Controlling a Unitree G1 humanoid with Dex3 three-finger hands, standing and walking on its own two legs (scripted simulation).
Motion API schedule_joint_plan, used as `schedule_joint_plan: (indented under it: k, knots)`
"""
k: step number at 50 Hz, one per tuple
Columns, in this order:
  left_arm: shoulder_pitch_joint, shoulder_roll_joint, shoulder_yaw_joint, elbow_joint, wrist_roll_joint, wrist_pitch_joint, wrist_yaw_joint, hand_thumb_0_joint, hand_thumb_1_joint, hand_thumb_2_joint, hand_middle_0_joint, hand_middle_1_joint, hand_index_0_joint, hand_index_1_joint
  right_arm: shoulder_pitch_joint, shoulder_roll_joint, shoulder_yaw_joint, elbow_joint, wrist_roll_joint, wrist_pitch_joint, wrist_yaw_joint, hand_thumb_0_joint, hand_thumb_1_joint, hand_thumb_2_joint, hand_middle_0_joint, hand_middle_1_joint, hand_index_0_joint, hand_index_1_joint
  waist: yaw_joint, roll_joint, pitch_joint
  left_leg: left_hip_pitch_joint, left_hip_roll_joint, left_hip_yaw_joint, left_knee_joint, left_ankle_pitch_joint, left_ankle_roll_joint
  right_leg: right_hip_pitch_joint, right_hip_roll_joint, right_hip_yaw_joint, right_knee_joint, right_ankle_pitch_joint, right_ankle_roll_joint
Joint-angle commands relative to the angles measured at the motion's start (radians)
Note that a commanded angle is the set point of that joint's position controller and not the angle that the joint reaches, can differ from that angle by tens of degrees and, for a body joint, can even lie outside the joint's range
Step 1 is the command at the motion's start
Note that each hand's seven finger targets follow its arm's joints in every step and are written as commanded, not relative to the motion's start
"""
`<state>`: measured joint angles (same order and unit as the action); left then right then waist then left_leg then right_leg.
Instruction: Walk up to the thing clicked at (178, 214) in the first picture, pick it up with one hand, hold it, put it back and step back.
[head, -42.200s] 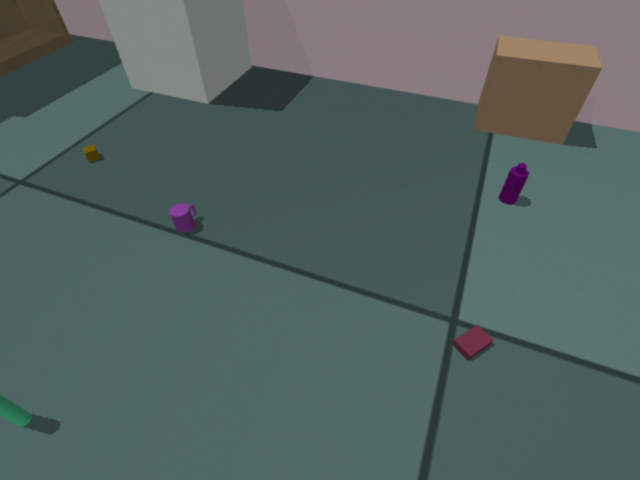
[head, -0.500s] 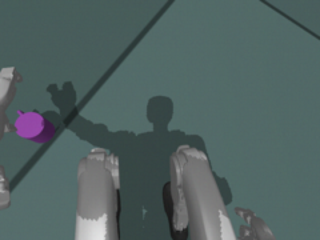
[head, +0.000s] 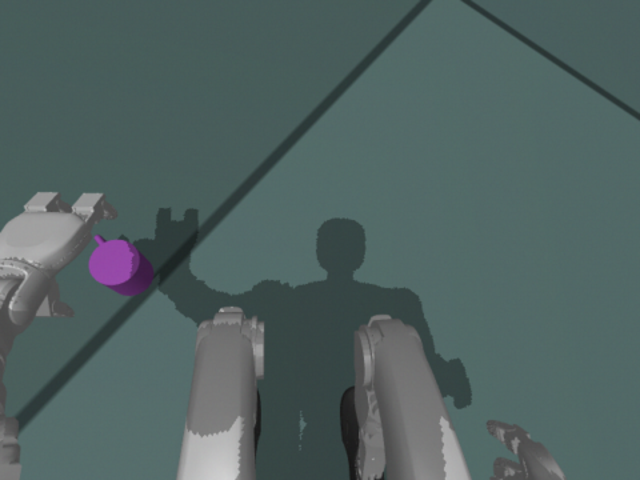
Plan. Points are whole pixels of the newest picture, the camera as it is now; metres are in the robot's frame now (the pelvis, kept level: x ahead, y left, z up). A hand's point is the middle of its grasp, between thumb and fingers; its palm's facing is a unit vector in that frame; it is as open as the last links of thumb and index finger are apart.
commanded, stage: withdraw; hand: left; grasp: from above
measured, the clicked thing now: (118, 262) +0.42 +0.39 -0.37
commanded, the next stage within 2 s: approach in 1.16 s
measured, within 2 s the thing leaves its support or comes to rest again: neither
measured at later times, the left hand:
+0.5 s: hand (40, 221) +0.41 +0.40 -0.12, palm faces -0.42 -0.05 -0.91, open 13.8 cm
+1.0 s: hand (91, 253) +0.39 +0.35 -0.18, palm faces -0.33 -0.07 -0.94, open 13.8 cm
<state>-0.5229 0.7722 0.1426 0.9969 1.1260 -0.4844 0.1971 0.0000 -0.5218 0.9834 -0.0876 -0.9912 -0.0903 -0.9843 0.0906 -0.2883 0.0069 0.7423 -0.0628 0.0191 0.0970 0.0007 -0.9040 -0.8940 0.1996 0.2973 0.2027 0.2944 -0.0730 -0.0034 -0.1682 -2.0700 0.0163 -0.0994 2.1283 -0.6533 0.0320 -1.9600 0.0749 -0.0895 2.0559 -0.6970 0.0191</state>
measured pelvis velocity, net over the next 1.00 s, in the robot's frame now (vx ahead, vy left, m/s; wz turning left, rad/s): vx -0.01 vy -0.01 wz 0.01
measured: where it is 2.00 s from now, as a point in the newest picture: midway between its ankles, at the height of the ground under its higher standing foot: (302, 464)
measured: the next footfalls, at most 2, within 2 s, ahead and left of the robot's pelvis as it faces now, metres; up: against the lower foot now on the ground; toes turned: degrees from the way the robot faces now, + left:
none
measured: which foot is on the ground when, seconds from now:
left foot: down 0.00-1.00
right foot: down 0.00-1.00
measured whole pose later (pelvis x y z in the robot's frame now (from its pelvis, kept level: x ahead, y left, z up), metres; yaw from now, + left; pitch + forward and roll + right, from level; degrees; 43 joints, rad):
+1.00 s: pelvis -0.01 -0.01 -0.05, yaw +0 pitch +32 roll -8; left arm -0.77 0.77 0.19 1.31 1.33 -0.38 0.46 0.00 -0.48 0.96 -0.14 -0.97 -0.14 -0.97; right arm 0.01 -0.28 0.02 0.75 -0.12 -0.02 0.11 0.00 -0.91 -0.90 0.20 0.30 0.20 0.29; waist -0.12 -0.03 -0.11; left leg -2.20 0.01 -0.10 2.25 -0.62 0.02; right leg -2.10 0.07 -0.10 2.19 -0.68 0.02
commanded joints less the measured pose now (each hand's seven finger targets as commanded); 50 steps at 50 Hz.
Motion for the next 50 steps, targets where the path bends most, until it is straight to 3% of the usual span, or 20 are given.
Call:
schedule_joint_plan:
  k: [1, 2, 5, 6, 9, 13, 16, 19, 21, 24, 27, 29, 33, 38, 40, 41, 44, 46, 48, 50]
  knots:
    - [-0.396, 0.257, 0.046, -0.017, 0.119, 0.015, 0.205, 0.0, -0.498, 0.966, -0.112, -0.973, -0.112, -0.972, 0.088, -0.189, -0.051, -0.007, -0.03, -0.012, 0.004, 0.0, -0.904, -0.899, 0.199, 0.299, 0.199, 0.299, -0.032, 0.244, -0.468, 0.491, -0.007, 0.02, -0.215, 0.125, -0.006, 0.041, 0.014, -0.033, -0.171, 0.161, -0.068]
    - [-0.438, 0.29, 0.075, 0.009, 0.137, 0.025, 0.24, 0.0, -0.48, 0.949, -0.128, -0.956, -0.129, -0.954, 0.083, -0.198, -0.057, -0.003, -0.041, -0.017, 0.006, 0.0, -0.905, -0.899, 0.199, 0.299, 0.199, 0.299, -0.03, 0.257, -0.492, 0.508, -0.006, 0.019, -0.208, 0.12, -0.011, 0.031, 0.011, -0.033, -0.156, 0.154, -0.066]
    - [-0.544, 0.283, 0.061, 0.093, 0.171, 0.077, 0.321, 0.0, -0.479, 0.947, -0.149, -0.949, -0.146, -0.953, 0.076, -0.205, -0.058, 0.002, -0.06, -0.033, 0.003, 0.0, -0.911, -0.902, 0.199, 0.299, 0.199, 0.299, -0.045, 0.293, -0.523, 0.529, -0.009, 0.027, -0.203, 0.073, -0.019, -0.003, 0.004, -0.036, -0.142, 0.122, -0.06]
    - [-0.568, 0.312, 0.087, 0.112, 0.173, 0.098, 0.34, 0.0, -0.464, 0.934, -0.163, -0.939, -0.161, -0.942, 0.077, -0.209, -0.055, 0.005, -0.063, -0.038, -0.001, 0.0, -0.912, -0.902, 0.199, 0.299, 0.199, 0.299, -0.037, 0.294, -0.545, 0.524, -0.012, 0.03, -0.203, 0.067, -0.019, 0.007, 0.001, -0.035, -0.138, 0.116, -0.057]
    - [-0.62, 0.372, 0.093, 0.2, 0.175, 0.167, 0.346, 0.0, -0.447, 0.916, -0.191, -0.911, -0.185, -0.917, 0.082, -0.202, -0.038, 0.004, -0.069, -0.059, -0.01, 0.0, -0.916, -0.904, 0.199, 0.299, 0.199, 0.299, -0.037, 0.279, -0.565, 0.471, -0.022, 0.057, -0.161, 0.043, -0.009, 0.036, -0.002, -0.021, -0.151, 0.089, -0.055]
    - [-0.681, 0.456, 0.11, 0.16, 0.131, 0.216, 0.267, 0.0, -0.439, 0.909, -0.188, -0.905, -0.184, -0.909, 0.108, -0.199, -0.044, -0.004, -0.066, -0.072, -0.021, 0.0, -0.913, -0.903, 0.199, 0.299, 0.198, 0.299, -0.023, 0.289, -0.661, 0.457, -0.025, 0.063, -0.132, 0.02, 0.002, 0.089, -0.001, -0.008, -0.155, 0.063, -0.058]
    - [-0.636, 0.486, 0.12, 0.124, 0.087, 0.238, 0.178, 0.0, -0.473, 0.933, -0.14, -0.943, -0.142, -0.94, 0.142, -0.194, -0.053, -0.026, -0.05, -0.065, -0.023, 0.0, -0.908, -0.9, 0.199, 0.299, 0.198, 0.299, -0.009, 0.282, -0.68, 0.442, -0.029, 0.057, -0.141, 0.024, 0.006, 0.134, 0.0, -0.002, -0.158, 0.068, -0.059]
    - [-0.578, 0.444, 0.086, 0.062, 0.04, 0.251, 0.066, 0.0, -0.541, 0.977, -0.092, -0.99, -0.092, -0.988, 0.172, -0.192, -0.073, -0.046, -0.026, -0.044, -0.025, 0.0, -0.91, -0.901, 0.198, 0.299, 0.198, 0.299, -0.016, 0.25, -0.657, 0.448, -0.026, 0.039, -0.173, 0.025, 0.009, 0.16, 0.006, -0.009, -0.18, 0.088, -0.06]
    - [-0.502, 0.455, 0.103, 0.01, 0.016, 0.247, 0.002, 0.0, -0.548, 0.98, -0.075, -1.008, -0.08, -1.001, 0.211, -0.207, -0.084, -0.046, -0.012, -0.027, -0.028, 0.0, -0.908, -0.9, 0.199, 0.299, 0.198, 0.299, -0.01, 0.247, -0.667, 0.484, -0.023, 0.025, -0.191, 0.094, 0.005, 0.186, 0.005, -0.019, -0.17, 0.158, -0.06]
    - [-0.393, 0.375, 0.061, -0.056, -0.05, 0.232, -0.102, 0.0, -0.537, 0.974, -0.068, -1.009, -0.077, -0.997, 0.245, -0.208, -0.087, -0.056, 0.005, -0.015, -0.03, 0.0, -0.902, -0.897, 0.199, 0.299, 0.198, 0.299, -0.028, 0.211, -0.631, 0.507, -0.016, 0.001, -0.22, 0.156, 0.002, 0.208, 0.01, -0.027, -0.187, 0.2, -0.06]
    - [-0.303, 0.369, 0.081, -0.143, -0.109, 0.192, -0.166, 0.0, -0.535, 0.971, -0.066, -1.008, -0.076, -0.994, 0.247, -0.196, -0.081, -0.058, 0.019, -0.014, -0.036, 0.0, -0.901, -0.897, 0.199, 0.299, 0.198, 0.299, -0.015, 0.187, -0.578, 0.493, -0.011, -0.007, -0.247, 0.143, 0.003, 0.225, 0.012, -0.022, -0.212, 0.184, -0.062]
    - [-0.249, 0.36, 0.091, -0.176, -0.126, 0.152, -0.177, 0.0, -0.537, 0.976, -0.066, -1.004, -0.074, -0.993, 0.225, -0.193, -0.075, -0.065, 0.025, -0.015, -0.037, 0.0, -0.9, -0.897, 0.199, 0.299, 0.198, 0.299, -0.001, 0.185, -0.553, 0.486, -0.008, -0.014, -0.261, 0.135, 0.002, 0.218, 0.016, -0.021, -0.209, 0.173, -0.066]
    - [-0.241, 0.333, 0.111, -0.168, -0.094, 0.048, -0.108, 0.0, -0.532, 0.979, -0.07, -0.986, -0.074, -0.98, 0.183, -0.185, -0.062, -0.058, 0.022, -0.023, -0.031, 0.0, -0.895, -0.896, 0.199, 0.299, 0.199, 0.299, 0.003, 0.217, -0.5, 0.507, 0.0, -0.028, -0.28, 0.163, -0.009, 0.154, 0.013, -0.032, -0.177, 0.184, -0.071]
    - [-0.331, 0.255, 0.055, 0.034, 0.053, -0.013, 0.097, 0.0, -0.532, 0.986, -0.069, -0.994, -0.072, -0.989, 0.141, -0.184, -0.033, -0.028, -0.011, -0.019, -0.005, 0.0, -0.896, -0.896, 0.199, 0.299, 0.199, 0.299, -0.035, 0.219, -0.423, 0.445, -0.006, 0.001, -0.22, 0.154, -0.004, 0.05, 0.018, -0.038, -0.147, 0.172, -0.073]
    - [-0.414, 0.294, 0.06, 0.069, 0.12, -0.003, 0.174, 0.0, -0.53, 0.986, -0.08, -1.002, -0.084, -0.998, 0.138, -0.194, -0.032, -0.019, -0.029, -0.016, 0.004, 0.0, -0.901, -0.898, 0.199, 0.299, 0.199, 0.299, -0.03, 0.24, -0.459, 0.463, -0.01, 0.02, -0.201, 0.143, -0.005, 0.044, 0.018, -0.036, -0.152, 0.168, -0.069]
    - [-0.47, 0.33, 0.083, 0.062, 0.146, 0.001, 0.208, 0.0, -0.508, 0.971, -0.096, -0.987, -0.099, -0.982, 0.135, -0.202, -0.037, -0.014, -0.038, -0.016, 0.007, 0.0, -0.9, -0.897, 0.199, 0.299, 0.199, 0.299, -0.028, 0.271, -0.493, 0.479, -0.013, 0.026, -0.192, 0.144, -0.009, 0.038, 0.014, -0.036, -0.142, 0.162, -0.068]
    - [-0.542, 0.328, 0.104, 0.122, 0.17, 0.048, 0.289, 0.0, -0.48, 0.946, -0.139, -0.953, -0.139, -0.953, 0.137, -0.212, -0.053, 0.003, -0.061, -0.033, 0.013, 0.0, -0.908, -0.901, 0.199, 0.299, 0.199, 0.299, -0.041, 0.307, -0.555, 0.541, -0.009, 0.025, -0.182, 0.14, -0.015, 0.01, 0.004, -0.044, -0.116, 0.161, -0.058]
    - [-0.574, 0.366, 0.122, 0.155, 0.177, 0.095, 0.326, 0.0, -0.477, 0.942, -0.148, -0.948, -0.147, -0.949, 0.13, -0.215, -0.055, 0.005, -0.066, -0.042, 0.009, 0.0, -0.911, -0.902, 0.199, 0.299, 0.199, 0.299, -0.034, 0.32, -0.581, 0.551, -0.009, 0.027, -0.177, 0.116, -0.016, -0.001, 0.0, -0.046, -0.107, 0.143, -0.056]
    - [-0.6, 0.415, 0.145, 0.151, 0.172, 0.145, 0.333, 0.0, -0.458, 0.924, -0.164, -0.925, -0.162, -0.926, 0.129, -0.216, -0.056, -0.002, -0.067, -0.05, 0.003, 0.0, -0.912, -0.902, 0.199, 0.299, 0.199, 0.299, -0.025, 0.343, -0.625, 0.543, -0.014, 0.038, -0.172, 0.09, -0.015, 0.03, -0.006, -0.04, -0.105, 0.128, -0.054]
    - [-0.622, 0.419, 0.127, 0.153, 0.151, 0.186, 0.304, 0.0, -0.443, 0.912, -0.181, -0.906, -0.177, -0.909, 0.126, -0.208, -0.056, -0.008, -0.064, -0.056, -0.004, 0.0, -0.914, -0.903, 0.199, 0.299, 0.199, 0.299, -0.028, 0.331, -0.641, 0.51, -0.017, 0.045, -0.164, 0.048, -0.009, 0.047, -0.006, -0.033, -0.124, 0.099, -0.057]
